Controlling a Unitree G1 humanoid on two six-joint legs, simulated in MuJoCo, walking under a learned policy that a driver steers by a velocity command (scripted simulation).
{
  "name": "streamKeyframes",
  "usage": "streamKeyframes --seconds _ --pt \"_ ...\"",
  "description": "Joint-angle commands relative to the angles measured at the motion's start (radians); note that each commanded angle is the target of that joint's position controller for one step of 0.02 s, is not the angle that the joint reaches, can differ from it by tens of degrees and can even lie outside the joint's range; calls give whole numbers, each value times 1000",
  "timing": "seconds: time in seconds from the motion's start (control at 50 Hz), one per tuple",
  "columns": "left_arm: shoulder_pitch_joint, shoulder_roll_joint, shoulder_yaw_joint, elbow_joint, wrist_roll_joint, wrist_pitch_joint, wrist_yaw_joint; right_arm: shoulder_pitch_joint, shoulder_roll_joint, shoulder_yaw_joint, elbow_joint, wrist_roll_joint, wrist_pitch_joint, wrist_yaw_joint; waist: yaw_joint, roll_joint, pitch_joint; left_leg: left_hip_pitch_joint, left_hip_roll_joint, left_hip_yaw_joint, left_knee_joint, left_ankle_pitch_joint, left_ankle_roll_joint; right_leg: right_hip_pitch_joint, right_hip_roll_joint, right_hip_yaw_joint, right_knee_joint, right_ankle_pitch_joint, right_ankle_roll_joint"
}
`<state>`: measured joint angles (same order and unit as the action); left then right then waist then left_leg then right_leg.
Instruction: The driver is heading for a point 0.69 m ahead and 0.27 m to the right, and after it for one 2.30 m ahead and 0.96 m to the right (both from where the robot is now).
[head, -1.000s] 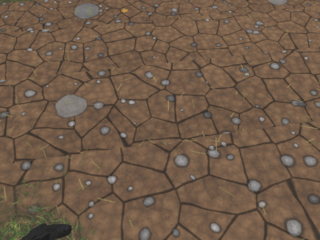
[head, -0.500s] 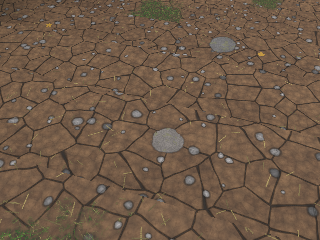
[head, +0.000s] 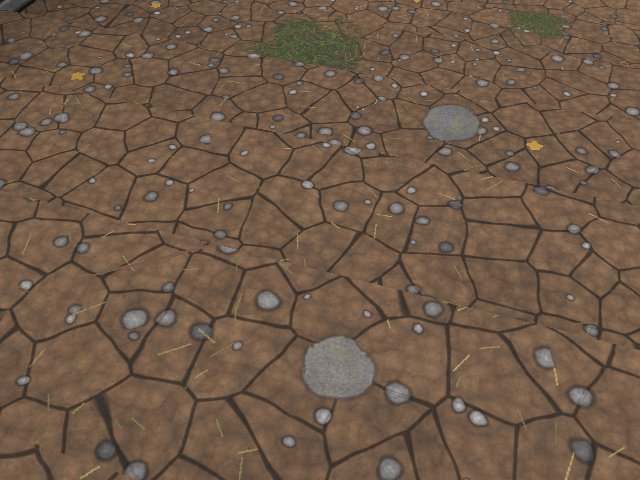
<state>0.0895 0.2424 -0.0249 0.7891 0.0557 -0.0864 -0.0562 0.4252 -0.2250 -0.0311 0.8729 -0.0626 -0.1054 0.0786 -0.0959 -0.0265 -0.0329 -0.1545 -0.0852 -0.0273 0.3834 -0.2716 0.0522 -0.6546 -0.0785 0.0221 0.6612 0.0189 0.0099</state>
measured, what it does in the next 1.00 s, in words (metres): walks ahead, turning right: right foot, then left foot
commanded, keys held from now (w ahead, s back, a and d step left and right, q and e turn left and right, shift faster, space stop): no key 0.06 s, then e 0.28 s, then w+e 0.66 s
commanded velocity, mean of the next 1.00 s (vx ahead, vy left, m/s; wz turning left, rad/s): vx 0.29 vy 0.00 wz -0.39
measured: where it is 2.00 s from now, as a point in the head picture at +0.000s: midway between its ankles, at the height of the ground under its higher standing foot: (489, 380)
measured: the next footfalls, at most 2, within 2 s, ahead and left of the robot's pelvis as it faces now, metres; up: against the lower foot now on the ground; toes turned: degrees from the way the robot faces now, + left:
right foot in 0.06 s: +0.22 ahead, -0.13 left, +0.00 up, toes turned -1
left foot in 0.44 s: +0.14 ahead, +0.10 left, +0.00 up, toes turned -8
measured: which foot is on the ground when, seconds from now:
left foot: down 0.00-0.06, up 0.08-0.42, down 0.44-0.96, up 0.98-1.00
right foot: up 0.00-0.04, down 0.06-0.46, up 0.48-0.92, down 0.94-1.00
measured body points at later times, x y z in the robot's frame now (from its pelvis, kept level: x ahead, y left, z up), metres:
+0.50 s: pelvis +0.11 +0.00 +0.00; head +0.13 +0.00 +0.45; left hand +0.27 +0.24 -0.11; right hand +0.19 -0.28 -0.11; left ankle +0.10 +0.10 -0.74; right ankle +0.17 -0.13 -0.72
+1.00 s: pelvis +0.27 -0.09 -0.04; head +0.27 -0.08 +0.41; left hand +0.51 +0.08 -0.14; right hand +0.15 -0.33 -0.17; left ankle +0.14 +0.10 -0.67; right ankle +0.20 -0.16 -0.74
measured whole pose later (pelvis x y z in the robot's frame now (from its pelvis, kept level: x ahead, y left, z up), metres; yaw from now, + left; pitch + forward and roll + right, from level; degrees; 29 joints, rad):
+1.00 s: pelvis +0.27 -0.09 -0.04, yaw -27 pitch +1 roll -1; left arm 0.26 0.27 0.06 0.72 0.07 -0.15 -0.05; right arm 0.45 -0.29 -0.01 0.85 -0.13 -0.09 0.05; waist -0.02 0.00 -0.04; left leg -0.17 0.12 0.12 1.11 -0.54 0.01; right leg -0.36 0.06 -0.04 0.82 -0.54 -0.08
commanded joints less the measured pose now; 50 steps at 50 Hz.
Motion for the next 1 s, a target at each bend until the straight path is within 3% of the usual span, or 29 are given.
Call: streamKeyframes --seconds 0.02,0.06,0.08,0.1,0.12,0.14,0.18,0.2,0.28,0.34,0.4,0.44,0.46,0.48,0.5,0.54,0.56,0.58,0.62,0.66,0.7,0.74,0.76,0.84,0.9,0.94,0.96,0.98,1.0 --pt "47 102 35 -17 -7 -25 0 -108 -168 -40 -84 3 -4 12 105 72 -3 -210 215 -104 17 513 120 307 54 -30 -61 136 -9" --pt "123 177 64 9 -23 -50 15 -100 -146 -30 -90 22 -9 15 146 9 -54 -248 142 -85 157 581 35 529 61 -48 -119 351 -95" --pt "181 259 78 7 -44 -57 22 21 -78 -14 -93 29 -8 13 103 -147 -235 -289 49 -3 331 376 -59 783 -109 131 -155 760 -291" --pt "207 194 54 -14 -58 -42 7 157 -5 11 -64 17 -8 5 89 -253 -462 -347 13 4 611 -331 -136 999 -322 392 -170 784 -466" --pt "296 192 67 16 -31 -36 8 45 -107 -22 -87 18 9 -10 154 -160 -353 -461 20 -30 773 -500 -147 901 -297 478 -240 490 -438" --pt "280 217 82 24 -29 -33 15 -36 -134 -30 -99 4 30 -31 154 -96 -230 -506 64 -52 876 -448 -152 759 -259 451 -287 226 -373" --pt "90 97 46 -35 -57 -27 27 -78 -107 -20 -99 -20 46 -67 76 -29 -128 -441 152 -89 815 -350 -176 498 -200 392 -370 1 -313" --pt "46 84 43 -55 -55 -32 35 -116 -84 -7 -112 -29 47 -77 59 -27 -87 -386 172 -75 775 -355 -191 386 -169 353 -396 -13 -308" --pt "52 203 107 -90 -40 -51 40 -102 -99 -8 -117 -6 68 -82 55 -22 -75 -198 120 37 546 -257 -180 252 -81 257 -457 -97 -317" --pt "101 178 112 -110 -48 -53 35 -156 -109 -7 -150 5 85 -82 91 -59 -83 -183 97 26 394 -184 -126 312 -106 345 -456 -236 -321" --pt "78 160 113 -144 -49 -24 36 -108 -119 -10 -154 9 72 -75 62 -44 -62 -58 76 51 146 -93 -53 255 -90 408 -444 -557 -290" --pt "94 131 106 -148 -32 -2 32 -81 -126 -13 -165 22 44 -71 42 -28 -56 115 96 31 42 -40 26 127 -48 414 -380 -590 -235" --pt "72 86 94 -182 -21 -4 31 8 -169 -26 -160 16 22 -86 -8 76 -43 227 253 -163 -44 -131 171 -57 17 345 -248 -598 -163" --pt "38 33 76 -209 3 -15 26 44 -208 -35 -153 8 -4 -98 -29 194 15 307 502 -518 -186 -205 380 -294 163 169 -7 -502 -53" --pt "45 30 71 -180 23 -13 27 -68 -180 -19 -175 -9 -12 -91 31 108 56 232 560 -538 -259 -216 351 -326 91 172 154 -422 -27" --pt "124 103 105 -126 10 0 44 -229 -114 -2 -243 37 -18 -95 95 131 21 171 409 -304 -273 -180 194 -223 85 102 311 -283 2" --pt "123 109 112 -121 24 2 39 -233 -100 7 -250 46 -22 -102 95 136 27 153 367 -224 -271 -109 160 -198 86 76 356 -239 10" --pt "115 96 108 -119 28 0 21 -224 -115 5 -256 33 -21 -113 92 118 30 121 345 -147 -264 0 148 -163 81 40 405 -195 15" --pt "80 62 97 -121 4 -8 -20 -128 -146 -2 -229 2 -19 -119 53 90 45 127 333 -42 -256 168 163 -160 61 10 409 -113 23" --pt "27 38 87 -131 -10 -14 -41 -26 -158 -5 -183 -2 -14 -105 19 87 53 197 342 20 -242 355 182 -182 42 -15 326 -76 30" --pt "-14 30 80 -144 -11 -13 -47 42 -160 -4 -141 -3 -9 -85 1 104 57 249 355 62 -220 487 186 -176 35 -36 242 -86 26" --pt "29 34 77 -139 17 -23 -50 60 -163 1 -134 -41 -1 -77 26 147 41 238 390 80 -156 567 195 -139 31 -20 366 -33 -11" --pt "46 50 82 -130 15 -29 -48 51 -151 3 -131 -46 3 -74 34 133 47 271 404 87 -145 547 193 -175 23 -4 356 -30 -24" --pt "26 51 83 -155 8 -28 -39 50 -158 10 -88 -43 1 -83 44 128 74 257 402 149 -85 591 157 -108 30 -41 330 -114 -54" --pt "122 91 101 -161 4 -29 -34 -51 -248 -11 -109 -50 -11 -81 124 141 61 55 365 265 48 929 111 258 109 -154 312 -270 -75" --pt "404 145 138 -73 -3 -57 -13 -118 -318 -36 -109 -73 -14 -57 257 76 36 -142 332 304 421 890 77 615 203 -196 184 -197 -97" --pt "562 194 163 -3 17 -71 14 -88 -257 -26 -90 -89 -12 -31 312 -65 -9 -370 246 281 812 468 30 848 202 -109 56 -122 -199" --pt "618 225 142 20 20 -67 32 -63 -109 9 -122 -86 -14 6 243 -210 -162 -603 52 198 1228 -380 -46 1052 26 264 -34 153 -402" --pt "714 219 128 50 32 -75 34 -214 -25 43 -225 -31 -29 16 300 -46 -149 -751 17 -48 1192 -365 -21 1084 -91 442 -127 175 -436"
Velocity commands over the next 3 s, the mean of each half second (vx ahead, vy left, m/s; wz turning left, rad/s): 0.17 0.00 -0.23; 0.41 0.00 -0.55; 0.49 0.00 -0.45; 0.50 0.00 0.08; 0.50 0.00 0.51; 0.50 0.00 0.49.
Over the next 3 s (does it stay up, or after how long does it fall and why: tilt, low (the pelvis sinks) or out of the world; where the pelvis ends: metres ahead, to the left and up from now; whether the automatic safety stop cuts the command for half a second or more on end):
stays up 1.36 -0.73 -0.31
